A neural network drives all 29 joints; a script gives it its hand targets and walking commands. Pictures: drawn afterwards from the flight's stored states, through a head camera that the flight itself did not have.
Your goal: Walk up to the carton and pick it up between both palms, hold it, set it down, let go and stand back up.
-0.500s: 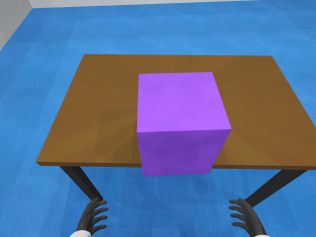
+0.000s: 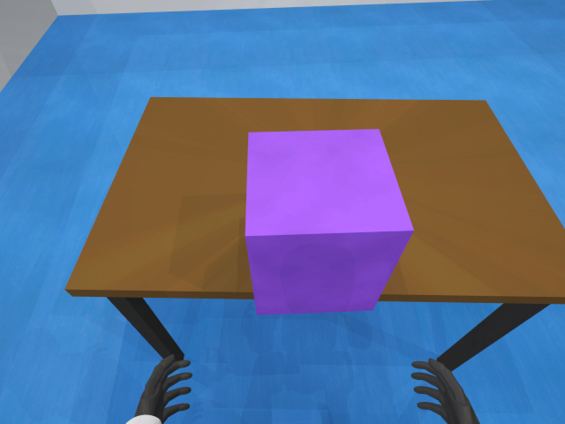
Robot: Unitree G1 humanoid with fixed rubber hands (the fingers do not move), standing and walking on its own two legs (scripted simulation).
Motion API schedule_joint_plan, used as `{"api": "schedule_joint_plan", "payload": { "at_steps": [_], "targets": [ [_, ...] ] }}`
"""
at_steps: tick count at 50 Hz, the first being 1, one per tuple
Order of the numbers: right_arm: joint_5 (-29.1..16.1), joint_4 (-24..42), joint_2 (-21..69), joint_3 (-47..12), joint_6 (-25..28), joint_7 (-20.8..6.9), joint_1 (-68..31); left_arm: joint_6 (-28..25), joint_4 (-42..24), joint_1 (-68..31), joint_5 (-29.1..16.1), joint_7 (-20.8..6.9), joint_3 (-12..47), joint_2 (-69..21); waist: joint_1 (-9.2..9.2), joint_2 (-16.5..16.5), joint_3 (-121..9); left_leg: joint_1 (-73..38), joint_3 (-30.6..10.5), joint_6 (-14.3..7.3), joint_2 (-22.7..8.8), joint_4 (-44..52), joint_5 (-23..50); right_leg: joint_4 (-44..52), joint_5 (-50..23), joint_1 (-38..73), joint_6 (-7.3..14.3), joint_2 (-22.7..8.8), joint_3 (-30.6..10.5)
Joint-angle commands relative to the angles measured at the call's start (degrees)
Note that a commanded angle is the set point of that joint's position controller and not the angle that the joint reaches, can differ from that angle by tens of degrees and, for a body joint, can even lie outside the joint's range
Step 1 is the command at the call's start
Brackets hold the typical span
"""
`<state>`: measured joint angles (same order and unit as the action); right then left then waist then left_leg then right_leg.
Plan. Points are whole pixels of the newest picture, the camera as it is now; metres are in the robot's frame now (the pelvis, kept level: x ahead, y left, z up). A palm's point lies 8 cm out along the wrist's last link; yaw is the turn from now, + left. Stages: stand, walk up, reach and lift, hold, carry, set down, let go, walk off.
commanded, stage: let go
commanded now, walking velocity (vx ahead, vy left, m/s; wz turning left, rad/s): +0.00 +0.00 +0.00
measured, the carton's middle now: (314, 227) +0.42 -0.04 -0.01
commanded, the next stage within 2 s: stand in 0.16 s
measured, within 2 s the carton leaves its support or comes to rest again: neither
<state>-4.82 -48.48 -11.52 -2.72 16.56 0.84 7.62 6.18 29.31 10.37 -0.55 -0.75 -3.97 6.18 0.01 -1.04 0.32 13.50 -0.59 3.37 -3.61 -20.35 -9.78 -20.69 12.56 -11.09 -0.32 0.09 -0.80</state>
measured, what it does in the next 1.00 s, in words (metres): stands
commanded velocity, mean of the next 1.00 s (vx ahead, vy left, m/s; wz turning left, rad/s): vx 0.00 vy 0.00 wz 0.00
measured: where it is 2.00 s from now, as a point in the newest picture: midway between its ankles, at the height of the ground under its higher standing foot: outside the picture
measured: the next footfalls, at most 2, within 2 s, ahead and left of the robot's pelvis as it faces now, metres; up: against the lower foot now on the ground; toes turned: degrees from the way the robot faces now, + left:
none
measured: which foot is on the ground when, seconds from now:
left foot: down 0.00-1.00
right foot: down 0.00-1.00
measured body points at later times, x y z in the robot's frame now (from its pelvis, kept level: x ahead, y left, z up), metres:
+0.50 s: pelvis +0.00 +0.01 +0.00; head -0.01 +0.03 +0.45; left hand +0.12 +0.26 -0.12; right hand +0.12 -0.24 -0.11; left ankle +0.01 +0.15 -0.75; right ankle -0.02 -0.12 -0.75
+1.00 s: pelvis -0.04 +0.02 -0.01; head -0.07 +0.04 +0.44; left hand +0.04 +0.27 -0.14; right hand +0.05 -0.24 -0.11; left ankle +0.01 +0.15 -0.75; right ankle -0.02 -0.12 -0.75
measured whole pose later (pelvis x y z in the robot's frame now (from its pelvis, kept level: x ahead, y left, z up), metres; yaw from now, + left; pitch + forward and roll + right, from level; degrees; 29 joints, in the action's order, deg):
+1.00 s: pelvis -0.04 +0.02 -0.01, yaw +0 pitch -3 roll -2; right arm -0.8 -48.2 -14.8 -1.7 1.8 0.6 16.9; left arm -0.3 46.3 17.7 -0.5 -0.6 -4.0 12.6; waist -0.6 -0.7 -2.3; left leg 13.7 -0.6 2.1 -4.1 -28.0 -11.5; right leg -21.4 10.8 -7.8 -1.1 0.5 -0.3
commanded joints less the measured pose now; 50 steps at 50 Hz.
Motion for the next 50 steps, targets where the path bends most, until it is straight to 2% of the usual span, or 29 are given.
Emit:
{"api": "schedule_joint_plan", "payload": {
  "at_steps": [1,8,9,10,11,12,14,16,18,21,24,38,44,50],
  "targets": [
    [3.38,10.22,-6.3,5.8,2.44,-0.44,-1.33,-3.0,-10.76,0.83,-0.19,0.76,2.83,11.42,0.63,0.63,-7.46,-19.35,6.79,-1.57,5.05,-0.54,10.52,4.64,-12.08,3.15,-0.21,2.32,3.66],
    [3.35,10.32,-6.46,5.66,2.29,-0.54,-1.44,-3.15,-10.74,1.25,-0.17,0.78,2.87,11.21,0.67,0.55,-7.16,-19.39,6.91,-1.58,5.13,-0.55,10.45,4.59,-12.1,3.38,-0.11,2.33,3.57],
    [8.77,2.74,-13.5,6.56,-4.98,0.38,4.28,-6.45,0.83,8.32,2.65,1.96,-3.93,16.98,-3.06,-1.71,-17.13,-10.01,1.28,-4.65,-2.39,-10.25,25.03,-4.46,-25.81,7.45,0.11,-4.91,0.65],
    [8.41,5.39,-14.29,7.35,-7.71,0.52,4.33,-7.47,0.78,9.23,2.4,1.8,-4.07,18.77,-2.34,-3.38,-17.84,-7.14,1.48,-4.55,-1.98,-11.12,23.06,-4.62,-29.79,11.83,-0.15,-5.81,-0.85],
    [8.25,5.58,-13.43,7.12,-8.97,0.72,3.77,-7.86,1.53,8.34,2.1,1.37,-4.26,18.32,-2.15,-3.81,-16.58,-5.51,1.67,-3.88,-1.59,-10.26,18.76,-4.35,-29.6,11.97,-0.15,-6.11,-1.49],
    [8.19,5.95,-12.87,7.16,-9.73,0.84,3.5,-8.19,1.56,7.54,2.33,1.17,-4.16,17.93,-2.0,-3.87,-14.68,-4.43,1.25,-3.41,-1.47,-8.89,14.37,-3.76,-25.78,10.45,0.0,-5.79,-1.7],
    [7.79,5.89,-13.71,6.92,-10.77,0.76,3.52,-8.31,1.66,4.31,2.54,0.88,-3.95,16.93,-0.5,-0.64,-7.14,-3.16,0.55,-3.13,-1.64,-6.08,6.85,-1.21,-12.89,4.58,-0.07,-5.05,-1.91],
    [7.95,5.36,-14.52,6.91,-11.2,0.47,3.41,-8.42,2.99,3.93,2.86,0.68,-3.75,16.58,-0.33,-0.05,-3.17,-3.27,-0.57,-4.0,-2.0,-5.89,4.37,0.47,-4.04,0.3,-0.02,-4.79,-2.36],
    [8.05,5.26,-14.83,6.87,-11.18,0.2,4.64,-8.93,4.29,4.89,3.02,0.49,-3.71,17.13,-0.02,-0.36,-3.42,-4.29,-0.99,-4.69,-2.63,-5.77,6.39,0.33,-4.82,-0.12,0.14,-4.84,-2.54],
    [7.49,5.8,-15.92,6.96,-11.13,0.2,5.06,-9.45,5.45,6.05,2.62,0.66,-3.36,17.18,-0.53,2.04,-6.35,-4.84,-1.25,-4.91,-3.12,-6.28,14.63,-1.31,-12.29,3.93,-0.21,-4.91,-2.2],
    [7.29,5.91,-16.28,6.95,-11.59,0.37,5.55,-9.28,6.97,6.84,2.6,0.72,-3.17,17.6,-0.48,2.28,-6.32,-5.26,-1.29,-4.8,-3.2,-6.24,15.91,-1.6,-13.1,4.76,-0.36,-5.0,-2.28],
    [7.53,4.71,-16.98,6.69,-12.69,0.08,7.05,-8.86,11.56,7.92,2.99,0.26,-2.55,19.92,-0.38,3.35,1.5,0.28,-2.64,-4.94,-2.13,-2.14,-3.26,1.44,3.41,-0.1,0.49,-4.39,-3.31],
    [7.5,4.47,-17.19,6.73,-12.93,-0.04,7.98,-8.77,12.82,7.95,3.06,0.04,-2.6,20.75,-0.35,3.77,3.65,2.07,-3.13,-4.74,-1.86,-1.42,-7.62,2.04,6.5,-1.59,0.86,-4.37,-4.03],
    [7.38,4.37,-17.39,6.78,-13.06,-0.01,8.63,-8.74,14.05,8.02,2.88,-0.11,-2.57,21.01,-0.49,4.11,4.57,3.02,-3.88,-4.7,-2.08,-0.86,-8.9,2.0,6.66,-1.51,1.07,-4.51,-4.36]
  ]
}}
